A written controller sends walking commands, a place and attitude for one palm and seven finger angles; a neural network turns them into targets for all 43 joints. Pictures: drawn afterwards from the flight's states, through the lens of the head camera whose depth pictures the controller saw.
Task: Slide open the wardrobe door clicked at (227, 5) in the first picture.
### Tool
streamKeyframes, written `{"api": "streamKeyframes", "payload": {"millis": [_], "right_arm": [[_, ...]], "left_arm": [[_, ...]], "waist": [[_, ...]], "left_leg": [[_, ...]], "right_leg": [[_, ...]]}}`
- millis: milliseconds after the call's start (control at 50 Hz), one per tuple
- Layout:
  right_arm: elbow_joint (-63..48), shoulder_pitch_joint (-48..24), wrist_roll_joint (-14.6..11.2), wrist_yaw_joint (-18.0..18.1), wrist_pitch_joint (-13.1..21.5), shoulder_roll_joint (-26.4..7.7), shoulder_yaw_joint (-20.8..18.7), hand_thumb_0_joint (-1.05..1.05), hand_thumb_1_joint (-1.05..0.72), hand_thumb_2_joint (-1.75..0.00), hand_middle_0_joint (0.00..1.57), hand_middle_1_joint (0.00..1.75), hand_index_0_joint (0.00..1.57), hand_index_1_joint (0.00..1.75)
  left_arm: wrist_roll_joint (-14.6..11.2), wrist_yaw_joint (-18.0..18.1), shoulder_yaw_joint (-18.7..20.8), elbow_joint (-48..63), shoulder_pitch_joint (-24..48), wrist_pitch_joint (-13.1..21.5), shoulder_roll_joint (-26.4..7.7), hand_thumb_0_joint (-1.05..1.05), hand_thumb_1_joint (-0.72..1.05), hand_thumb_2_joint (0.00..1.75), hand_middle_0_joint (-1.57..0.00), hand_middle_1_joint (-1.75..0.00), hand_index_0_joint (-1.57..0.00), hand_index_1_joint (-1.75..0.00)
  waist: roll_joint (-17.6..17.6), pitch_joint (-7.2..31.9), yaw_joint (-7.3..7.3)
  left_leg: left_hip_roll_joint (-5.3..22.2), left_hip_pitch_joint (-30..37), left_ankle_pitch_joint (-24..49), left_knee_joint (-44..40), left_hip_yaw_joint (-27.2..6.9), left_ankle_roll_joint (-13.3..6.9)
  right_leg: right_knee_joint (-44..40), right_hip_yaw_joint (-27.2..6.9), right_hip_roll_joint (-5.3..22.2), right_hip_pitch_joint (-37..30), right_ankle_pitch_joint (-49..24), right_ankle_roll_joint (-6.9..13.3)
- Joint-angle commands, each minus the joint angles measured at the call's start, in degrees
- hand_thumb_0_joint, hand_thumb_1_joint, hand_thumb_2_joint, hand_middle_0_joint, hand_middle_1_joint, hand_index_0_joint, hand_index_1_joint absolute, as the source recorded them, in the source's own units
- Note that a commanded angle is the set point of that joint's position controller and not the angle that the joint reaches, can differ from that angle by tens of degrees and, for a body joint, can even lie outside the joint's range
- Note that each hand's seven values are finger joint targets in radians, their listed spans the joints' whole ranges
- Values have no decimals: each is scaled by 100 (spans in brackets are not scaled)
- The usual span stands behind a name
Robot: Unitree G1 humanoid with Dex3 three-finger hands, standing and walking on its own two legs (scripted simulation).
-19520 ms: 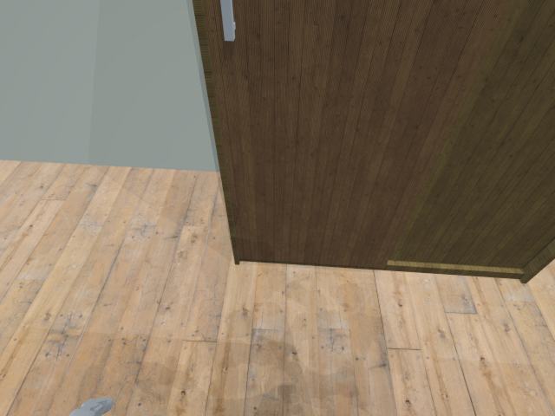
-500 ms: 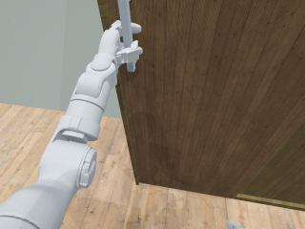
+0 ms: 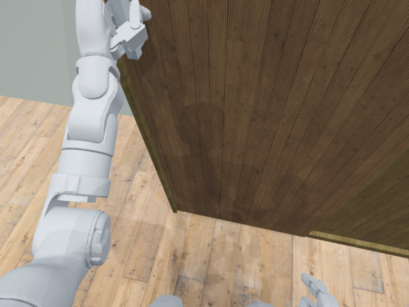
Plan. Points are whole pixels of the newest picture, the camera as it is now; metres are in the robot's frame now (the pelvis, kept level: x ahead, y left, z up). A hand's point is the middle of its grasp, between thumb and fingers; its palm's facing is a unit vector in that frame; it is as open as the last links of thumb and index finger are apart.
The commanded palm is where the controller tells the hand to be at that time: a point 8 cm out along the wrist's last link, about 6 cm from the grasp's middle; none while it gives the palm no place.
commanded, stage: step sideways, sliding the door along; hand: left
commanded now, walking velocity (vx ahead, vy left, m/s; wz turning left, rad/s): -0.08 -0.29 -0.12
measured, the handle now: out of the picture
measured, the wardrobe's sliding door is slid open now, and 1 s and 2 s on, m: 0.01 0.22 0.47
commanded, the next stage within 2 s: none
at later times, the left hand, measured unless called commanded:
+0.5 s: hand (188, 31) +0.46 +0.08 +0.26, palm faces +0.40 -0.91 -0.09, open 6.6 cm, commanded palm +0.41 +0.05 +0.27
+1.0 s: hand (288, 45) +0.44 -0.06 +0.26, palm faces +0.32 -0.95 -0.05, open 7.0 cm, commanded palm +0.40 -0.08 +0.25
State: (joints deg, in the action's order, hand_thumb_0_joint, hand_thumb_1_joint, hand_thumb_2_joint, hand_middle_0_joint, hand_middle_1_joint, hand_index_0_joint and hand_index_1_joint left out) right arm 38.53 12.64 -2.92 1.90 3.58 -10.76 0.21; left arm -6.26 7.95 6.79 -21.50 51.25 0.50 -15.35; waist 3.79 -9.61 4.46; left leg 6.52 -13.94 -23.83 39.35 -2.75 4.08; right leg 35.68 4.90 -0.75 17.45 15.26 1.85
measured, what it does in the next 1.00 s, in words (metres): steps to the right: right foot, then left foot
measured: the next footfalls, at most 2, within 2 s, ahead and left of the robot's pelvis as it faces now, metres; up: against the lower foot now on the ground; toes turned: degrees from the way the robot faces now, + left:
right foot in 0.44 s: +0.17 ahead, -0.27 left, +0.00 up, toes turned -2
left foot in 0.64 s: +0.08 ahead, -0.03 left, +0.00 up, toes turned +15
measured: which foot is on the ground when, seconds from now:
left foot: down 0.00-0.46, up 0.48-0.62, down 0.64-1.00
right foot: down 0.00-0.14, up 0.16-0.42, down 0.44-0.64, up 0.66-0.98, down 1.00-1.00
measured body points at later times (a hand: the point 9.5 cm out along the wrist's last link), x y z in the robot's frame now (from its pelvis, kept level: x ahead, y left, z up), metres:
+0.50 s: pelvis +0.08 -0.14 -0.01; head +0.18 -0.15 +0.43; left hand +0.43 +0.13 +0.27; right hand +0.34 -0.29 -0.11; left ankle -0.01 +0.07 -0.69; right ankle +0.13 -0.26 -0.72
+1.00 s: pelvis +0.13 -0.24 +0.00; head +0.20 -0.24 +0.44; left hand +0.42 -0.01 +0.26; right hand +0.36 -0.38 -0.09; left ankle +0.05 -0.05 -0.72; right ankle +0.20 -0.35 -0.71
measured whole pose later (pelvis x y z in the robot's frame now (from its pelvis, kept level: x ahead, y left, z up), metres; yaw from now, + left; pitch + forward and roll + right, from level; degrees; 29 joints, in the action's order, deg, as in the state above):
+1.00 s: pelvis +0.13 -0.24 +0.00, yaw +2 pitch -4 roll -2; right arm 29.2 6.0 -1.6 -3.6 9.0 -7.4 2.0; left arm -3.1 8.0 7.4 23.4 19.1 2.1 -9.5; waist 4.2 -13.9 8.5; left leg 16.4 -6.8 -23.7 38.1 9.7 7.7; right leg 39.3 7.1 0.9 21.1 9.0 -1.8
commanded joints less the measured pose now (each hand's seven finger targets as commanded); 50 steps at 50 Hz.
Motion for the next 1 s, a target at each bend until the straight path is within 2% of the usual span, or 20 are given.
{"api": "streamKeyframes", "payload": {"millis": [0, 40, 80, 100, 120, 140, 220, 360, 400, 440, 460, 520, 560, 580, 600, 620, 700, 880, 960, 980], "right_arm": [[-956, -1085, -127, 91, 291, -599, -327, 0, -90, -90, 20, 30, 20, 30], [-890, -1134, -90, 131, 310, -465, -259, 0, -90, -90, 20, 30, 20, 30], [-804, -969, -35, 125, 349, -454, -244, 0, -90, -90, 20, 30, 20, 30], [-815, -849, -7, 106, 301, -611, -370, 0, -90, -90, 20, 30, 20, 30], [-984, -852, 22, -34, 235, -907, -600, 0, -90, -90, 20, 30, 20, 30], [-1063, -992, 0, -273, 179, -999, -657, 0, -90, -90, 20, 30, 20, 30], [-1148, -946, -22, -431, 152, -933, -672, 0, -90, -90, 20, 30, 20, 30], [-1489, -1101, -94, -294, 535, -800, -452, 0, -90, -90, 20, 30, 20, 30], [-1482, -1227, -146, -266, 653, -644, -364, 0, -90, -90, 20, 30, 20, 30], [-1441, -1332, -96, -113, 665, -465, -368, 0, -90, -90, 20, 30, 20, 30], [-1285, -1217, -105, -39, 624, -480, -376, 0, -90, -90, 20, 30, 20, 30], [-1212, -1332, -83, -46, 816, -356, -182, 0, -90, -90, 20, 30, 20, 30], [-1190, -1283, -43, -78, 769, -439, -246, 0, -90, -90, 20, 30, 20, 30], [-1240, -1226, -18, -112, 650, -503, -324, 0, -90, -90, 20, 30, 20, 30], [-1404, -1361, 3, -164, 615, -729, -516, 0, -90, -90, 20, 30, 20, 30], [-1552, -1289, -41, -334, 580, -811, -604, 0, -90, -90, 20, 30, 20, 30], [-1551, -967, 12, -576, 719, -769, -527, 0, -90, -90, 20, 30, 20, 30], [-1760, -1085, 147, -499, 847, -544, -269, 0, -90, -90, 20, 30, 20, 30], [-1707, -1340, -11, -454, 872, -488, -127, 0, -90, -90, 20, 30, 20, 30], [-1716, -1452, -41, -411, 865, -391, -102, 0, -90, -90, 20, 30, 20, 30]], "left_arm": [[260, -531, -1181, 2566, 3240, 770, 203, 0, 90, 90, -45, -140, -45, -140], [259, -561, -1443, 2946, 3201, 772, 555, 0, 90, 90, -45, -140, -45, -140], [285, -516, -1591, 3206, 3284, 871, 726, 0, 90, 90, -45, -140, -45, -140], [209, -519, -1632, 3282, 3222, 924, 718, 0, 90, 90, -45, -140, -45, -140], [90, -589, -1709, 3489, 3148, 966, 845, 0, 90, 90, -45, -140, -45, -140], [108, -672, -1511, 3480, 3360, 1047, 839, 0, 90, 90, -45, -140, -45, -140], [266, -668, -1418, 3649, 3073, 1077, 680, 0, 90, 90, -45, -140, -45, -140], [224, -693, -1354, 4231, 2010, 925, 446, 0, 90, 90, -45, -140, -45, -140], [273, -668, -1200, 4393, 1735, 910, 219, 0, 90, 90, -45, -140, -45, -140], [322, -597, -839, 4577, 1237, 850, -283, 0, 90, 90, -45, -140, -45, -140], [267, -562, -831, 4774, 813, 734, -252, 0, 90, 90, -45, -140, -45, -140], [242, -467, -1300, 6043, 716, 908, 305, 0, 90, 90, -45, -140, -45, -140], [300, -404, -1413, 6285, 626, 1070, 376, 0, 90, 90, -45, -140, -45, -140], [313, -422, -1491, 6278, 542, 1157, 439, 0, 90, 90, -45, -140, -45, -140], [261, -482, -1592, 6403, 491, 1231, 540, 0, 90, 90, -45, -140, -45, -140], [282, -567, -1710, 6224, 335, 1314, 707, 0, 90, 90, -45, -140, -45, -140], [518, -565, -1720, 6046, 389, 1361, 773, 0, 90, 90, -45, -140, -45, -140], [453, -616, -1695, 6294, -834, 1164, 695, 0, 90, 90, -45, -140, -45, -140], [420, -556, -1440, 6437, -1103, 1204, 426, 0, 90, 90, -45, -140, -45, -140], [427, -567, -1395, 6393, -1172, 1221, 334, 0, 90, 90, -45, -140, -45, -140]], "waist": [[-1336, 2970, -518], [-1087, 2752, -504], [-761, 3063, -796], [-394, 3380, -906], [785, 3791, -759], [471, 3799, -600], [634, 3094, -776], [1722, 2635, -713], [881, 2612, -557], [-1851, 2626, -379], [-2111, 2758, -326], [-1733, 3133, -522], [-1606, 3374, -679], [-1494, 3532, -725], [-431, 3488, -608], [359, 3883, -393], [1042, 2880, -620], [1403, 2215, -593], [726, 2297, -480], [-93, 2263, -438]], "left_leg": [[-482, -1274, -640, 1781, 419, -260], [-363, -1454, -1039, 1277, 279, -351], [14, 187, 949, -797, 511, -407], [735, 2022, 3921, -1455, 53, -723], [2248, 3702, 7423, -915, -1532, -1511], [2583, 3888, 7602, -668, -1192, -1650], [2166, 3584, 6301, -612, -378, -1383], [1224, 2254, 5467, -57, 1273, -676], [832, 1342, 4194, 885, 1232, -636], [-460, -865, -1284, 2602, 916, 9], [-364, -1043, -1744, 2887, 363, -128], [-444, -1149, -1341, 1418, 258, -258], [-252, -14, 236, -398, 672, -219], [135, 1273, 2256, -1198, 692, -296], [1499, 2807, 5718, -1283, -252, -818], [2325, 3489, 7984, -785, -477, -1302], [2003, 3526, 7627, -764, 336, -1050], [1674, 2877, 6597, -682, 1444, -637], [1362, 1552, 5017, 531, 1245, -570], [967, 938, 3110, 1157, 1290, -451]], "right_leg": [[-597, -1938, 1824, -2799, -5863, 811], [-312, -1736, 1841, -2940, -6522, 806], [627, -842, 1397, -1999, -6039, 410], [1459, -433, 971, -474, -4359, -45], [2660, -484, 260, 1491, 223, -322], [3169, -1077, 369, 1773, 1702, -72], [2556, -640, 447, 2228, 1146, -190], [202, 388, -79, 51, -524, -388], [-555, 200, 257, -1011, -2588, -377], [-555, -1971, 1852, -1906, -7370, 390], [-388, -2234, 2167, -1912, -7476, 561], [120, -1771, 1971, -2627, -7584, 642], [588, -1255, 1633, -2135, -6989, 412], [979, -938, 1346, -1185, -5692, 176], [1661, -515, 674, 641, -1925, -239], [2603, -663, 498, 1390, 1468, -221], [3348, -383, 340, 2520, 1502, -242], [1020, 221, 141, 1321, -85, -415], [-446, 276, 101, -622, -1894, -431], [-551, -94, 556, -943, -3655, -362]]}}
